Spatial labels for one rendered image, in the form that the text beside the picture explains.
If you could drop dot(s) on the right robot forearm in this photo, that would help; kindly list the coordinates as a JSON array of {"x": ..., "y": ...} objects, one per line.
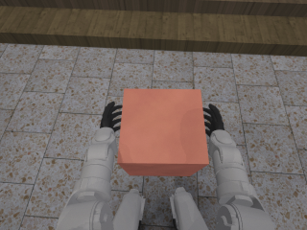
[{"x": 230, "y": 172}]

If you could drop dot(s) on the right robot hand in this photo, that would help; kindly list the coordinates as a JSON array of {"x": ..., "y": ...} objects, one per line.
[{"x": 215, "y": 119}]

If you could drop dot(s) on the robot left thigh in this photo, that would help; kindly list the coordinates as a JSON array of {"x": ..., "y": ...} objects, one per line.
[{"x": 129, "y": 212}]

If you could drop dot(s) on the right robot upper arm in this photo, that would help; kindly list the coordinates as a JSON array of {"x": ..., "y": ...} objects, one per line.
[{"x": 233, "y": 216}]

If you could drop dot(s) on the left robot upper arm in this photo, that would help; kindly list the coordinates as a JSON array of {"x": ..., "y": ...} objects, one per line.
[{"x": 89, "y": 215}]

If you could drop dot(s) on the carton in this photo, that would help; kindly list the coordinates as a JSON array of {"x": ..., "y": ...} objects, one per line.
[{"x": 162, "y": 132}]

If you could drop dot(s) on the robot right thigh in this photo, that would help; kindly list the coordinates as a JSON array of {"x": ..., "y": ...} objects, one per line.
[{"x": 186, "y": 212}]

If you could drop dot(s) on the robot thigh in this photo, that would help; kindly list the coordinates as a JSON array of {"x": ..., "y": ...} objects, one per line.
[
  {"x": 129, "y": 212},
  {"x": 186, "y": 212}
]

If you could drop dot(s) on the left robot forearm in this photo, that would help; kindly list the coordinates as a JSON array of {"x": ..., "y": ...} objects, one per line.
[{"x": 94, "y": 182}]

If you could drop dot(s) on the left robot hand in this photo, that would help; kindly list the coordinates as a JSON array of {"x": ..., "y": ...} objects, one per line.
[{"x": 108, "y": 116}]

